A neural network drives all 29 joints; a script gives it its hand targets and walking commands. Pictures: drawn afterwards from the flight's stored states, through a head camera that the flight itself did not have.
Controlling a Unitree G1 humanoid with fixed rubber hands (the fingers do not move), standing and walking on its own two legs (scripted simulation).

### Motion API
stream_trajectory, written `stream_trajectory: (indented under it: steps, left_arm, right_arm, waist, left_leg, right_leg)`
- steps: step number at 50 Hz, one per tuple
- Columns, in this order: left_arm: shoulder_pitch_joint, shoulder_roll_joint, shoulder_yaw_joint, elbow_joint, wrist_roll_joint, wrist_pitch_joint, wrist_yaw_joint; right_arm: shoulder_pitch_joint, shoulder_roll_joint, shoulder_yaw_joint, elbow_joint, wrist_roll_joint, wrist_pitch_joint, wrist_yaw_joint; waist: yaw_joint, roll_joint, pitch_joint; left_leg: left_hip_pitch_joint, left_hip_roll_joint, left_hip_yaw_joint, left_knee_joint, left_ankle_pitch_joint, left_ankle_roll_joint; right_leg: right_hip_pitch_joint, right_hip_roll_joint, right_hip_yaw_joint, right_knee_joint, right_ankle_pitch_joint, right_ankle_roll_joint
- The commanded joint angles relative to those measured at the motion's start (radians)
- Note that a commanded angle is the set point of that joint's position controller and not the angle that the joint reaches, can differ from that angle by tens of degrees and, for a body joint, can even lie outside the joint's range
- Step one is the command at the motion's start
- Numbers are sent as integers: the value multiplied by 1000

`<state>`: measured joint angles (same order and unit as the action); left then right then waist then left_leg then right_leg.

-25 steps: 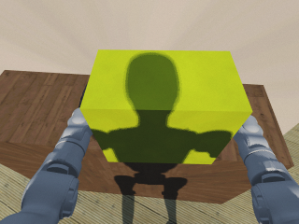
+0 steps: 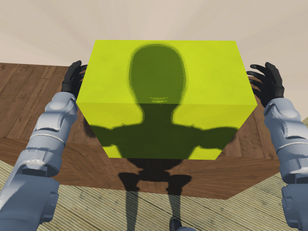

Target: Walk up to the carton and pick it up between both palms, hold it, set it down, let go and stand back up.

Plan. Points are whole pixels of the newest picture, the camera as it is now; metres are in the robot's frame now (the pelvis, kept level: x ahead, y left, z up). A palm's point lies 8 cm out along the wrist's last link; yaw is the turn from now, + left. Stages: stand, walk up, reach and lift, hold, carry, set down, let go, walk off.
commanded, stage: set down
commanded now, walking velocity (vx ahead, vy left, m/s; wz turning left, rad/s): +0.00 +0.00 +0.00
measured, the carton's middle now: (163, 107) +0.40 -0.06 +0.06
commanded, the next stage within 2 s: none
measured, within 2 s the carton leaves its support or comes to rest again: neither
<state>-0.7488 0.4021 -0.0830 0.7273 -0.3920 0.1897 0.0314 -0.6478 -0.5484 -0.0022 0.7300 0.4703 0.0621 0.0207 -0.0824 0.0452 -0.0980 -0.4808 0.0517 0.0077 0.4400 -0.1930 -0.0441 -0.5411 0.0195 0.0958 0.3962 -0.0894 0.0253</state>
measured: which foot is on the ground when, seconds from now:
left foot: down 0.00-1.00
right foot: down 0.00-1.00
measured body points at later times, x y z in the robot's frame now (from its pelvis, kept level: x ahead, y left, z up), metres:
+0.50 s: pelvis +0.00 +0.00 +0.01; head +0.03 +0.00 +0.45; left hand +0.46 +0.18 +0.19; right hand +0.39 -0.33 +0.19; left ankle +0.00 +0.15 -0.74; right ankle +0.05 -0.13 -0.74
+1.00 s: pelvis +0.00 +0.00 +0.01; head +0.02 +0.01 +0.46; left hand +0.44 +0.20 +0.19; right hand +0.36 -0.33 +0.18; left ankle +0.00 +0.15 -0.74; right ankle +0.05 -0.13 -0.74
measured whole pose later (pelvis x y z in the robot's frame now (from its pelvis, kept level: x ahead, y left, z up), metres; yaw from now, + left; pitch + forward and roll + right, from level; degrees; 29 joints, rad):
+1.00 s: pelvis +0.00 +0.00 +0.01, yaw +1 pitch +3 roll +0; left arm -0.73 0.50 0.08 0.40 -0.32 0.63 0.03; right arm -0.67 -0.56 -0.09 0.55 0.49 0.41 0.04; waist -0.14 -0.03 -0.01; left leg -0.23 0.04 -0.02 0.35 -0.17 -0.05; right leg -0.30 0.01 0.07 0.34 -0.09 0.02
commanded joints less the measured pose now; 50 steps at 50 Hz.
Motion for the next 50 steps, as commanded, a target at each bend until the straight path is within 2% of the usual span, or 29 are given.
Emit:
stream_trajectory:
  steps: [1,5,12,26,34,43,46,50]
  left_arm:
    - [-521,246,101,-235,0,32,7]
    - [-540,265,119,-242,10,101,11]
    - [-594,286,131,-267,18,193,15]
    - [-683,340,163,-387,11,347,30]
    - [-722,365,174,-404,5,417,31]
    - [-560,323,200,-397,54,420,-1]
    - [-456,298,221,-447,80,403,-9]
    - [-379,296,245,-574,79,382,0]
  right_arm:
    - [-448,-294,-128,-234,-27,25,-10]
    - [-464,-283,-144,-243,-39,92,-10]
    - [-515,-285,-149,-246,-26,167,3]
    - [-622,-353,-157,-245,23,267,32]
    - [-676,-383,-152,-227,42,316,36]
    - [-540,-322,-134,-221,47,334,26]
    - [-437,-291,-152,-275,36,318,21]
    - [-354,-286,-208,-419,8,287,19]
  waist:
    - [-38,-118,-758]
    - [-43,-124,-721]
    - [-46,-97,-661]
    - [-59,-47,-661]
    - [-72,-38,-661]
    - [-75,-50,-510]
    - [-67,-55,-458]
    - [-54,-52,-460]
  left_leg:
    - [329,-82,14,-28,166,60]
    - [299,-86,16,-61,122,70]
    - [296,-87,17,-88,105,69]
    - [325,-73,19,-82,181,46]
    - [307,-68,19,-89,173,46]
    - [303,-81,15,-136,85,65]
    - [322,-88,16,-145,78,65]
    - [352,-89,29,-136,100,51]
  right_leg:
    - [330,44,-94,-12,313,22]
    - [383,37,-84,-12,291,21]
    - [424,34,-88,-16,283,18]
    - [454,38,-104,-13,350,3]
    - [486,35,-101,-15,357,-3]
    - [542,35,-83,-47,262,-2]
    - [546,38,-82,-57,231,-1]
    - [527,43,-92,-48,242,-1]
